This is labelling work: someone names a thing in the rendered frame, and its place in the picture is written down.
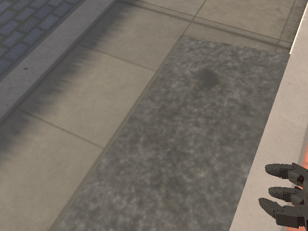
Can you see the robot right hand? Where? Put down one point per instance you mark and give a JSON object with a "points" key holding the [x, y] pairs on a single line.
{"points": [[289, 216]]}

